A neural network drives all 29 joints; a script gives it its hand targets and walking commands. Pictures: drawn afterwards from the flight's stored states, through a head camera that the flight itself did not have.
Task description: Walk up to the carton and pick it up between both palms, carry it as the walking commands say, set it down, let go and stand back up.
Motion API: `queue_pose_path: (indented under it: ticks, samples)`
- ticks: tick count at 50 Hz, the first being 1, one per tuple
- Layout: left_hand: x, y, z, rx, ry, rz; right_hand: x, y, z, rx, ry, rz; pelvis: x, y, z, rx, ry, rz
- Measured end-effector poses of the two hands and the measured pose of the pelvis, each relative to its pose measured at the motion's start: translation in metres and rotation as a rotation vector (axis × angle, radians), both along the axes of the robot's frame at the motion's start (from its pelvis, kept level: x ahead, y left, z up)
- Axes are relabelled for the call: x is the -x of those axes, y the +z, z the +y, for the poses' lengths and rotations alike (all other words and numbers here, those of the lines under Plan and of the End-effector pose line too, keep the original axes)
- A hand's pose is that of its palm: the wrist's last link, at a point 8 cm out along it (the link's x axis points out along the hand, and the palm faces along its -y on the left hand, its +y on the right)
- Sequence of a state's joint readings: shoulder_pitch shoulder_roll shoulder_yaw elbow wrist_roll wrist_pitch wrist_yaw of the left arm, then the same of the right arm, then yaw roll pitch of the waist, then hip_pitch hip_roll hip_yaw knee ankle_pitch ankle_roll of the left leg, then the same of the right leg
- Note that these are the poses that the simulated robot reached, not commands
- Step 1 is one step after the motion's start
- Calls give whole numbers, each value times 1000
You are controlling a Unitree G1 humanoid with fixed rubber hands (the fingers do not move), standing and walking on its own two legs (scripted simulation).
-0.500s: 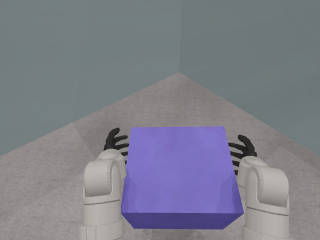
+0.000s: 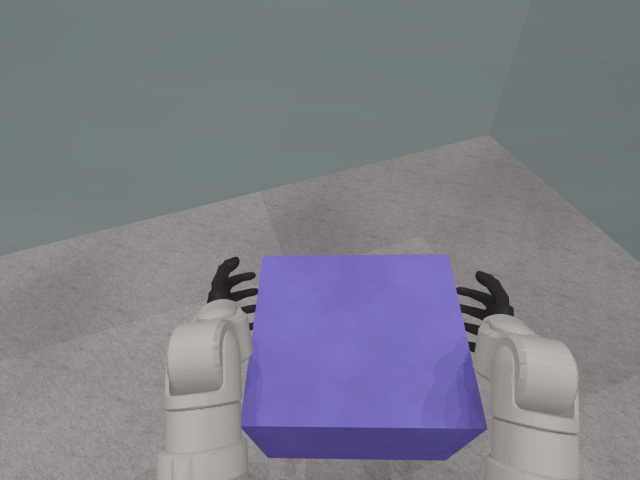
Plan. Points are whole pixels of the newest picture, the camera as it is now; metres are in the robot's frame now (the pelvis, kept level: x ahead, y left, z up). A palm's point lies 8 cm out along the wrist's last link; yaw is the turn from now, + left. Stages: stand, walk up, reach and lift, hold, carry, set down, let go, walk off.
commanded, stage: carry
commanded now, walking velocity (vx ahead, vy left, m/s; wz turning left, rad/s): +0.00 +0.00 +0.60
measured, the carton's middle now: (355, 359) +0.28 -0.01 -0.01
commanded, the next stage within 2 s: none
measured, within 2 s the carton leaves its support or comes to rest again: neither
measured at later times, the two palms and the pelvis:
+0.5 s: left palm (102, 417) +0.18 +0.24 +0.09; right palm (404, 351) +0.25 -0.06 +0.08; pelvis -0.06 +0.02 +0.01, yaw +17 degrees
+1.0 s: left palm out of the picture +0.02 +0.31 +0.09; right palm (305, 418) +0.19 +0.05 +0.07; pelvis -0.13 +0.02 +0.00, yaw +33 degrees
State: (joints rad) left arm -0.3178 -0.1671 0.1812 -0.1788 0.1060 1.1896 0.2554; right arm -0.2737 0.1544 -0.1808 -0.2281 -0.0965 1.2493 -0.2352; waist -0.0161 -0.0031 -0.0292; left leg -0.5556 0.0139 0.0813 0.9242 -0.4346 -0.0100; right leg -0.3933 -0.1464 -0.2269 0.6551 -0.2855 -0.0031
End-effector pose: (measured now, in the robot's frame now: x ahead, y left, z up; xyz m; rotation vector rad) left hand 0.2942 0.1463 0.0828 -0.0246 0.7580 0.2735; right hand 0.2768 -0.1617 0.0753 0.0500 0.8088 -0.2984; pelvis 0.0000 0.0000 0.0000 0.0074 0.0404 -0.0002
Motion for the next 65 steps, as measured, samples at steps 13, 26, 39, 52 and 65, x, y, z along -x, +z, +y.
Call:
queue_pose_path:
  ticks: [13,26,39,52,65]
  samples:
    - [60,-10,81,12,192,13,1,-6,83,18,202,13,26,-3,28,13,120,9]
    - [118,8,98,-15,306,-3,24,4,107,-7,318,-6,58,5,16,3,313,3]
    - [211,-12,163,17,510,3,56,-4,195,25,522,-1,100,-6,37,9,446,-5]
    - [285,9,159,-22,638,2,97,3,210,-7,657,-5,138,6,16,12,620,-3]
    - [386,-14,197,21,787,-8,158,0,279,36,804,-17,190,-8,26,3,770,-9]
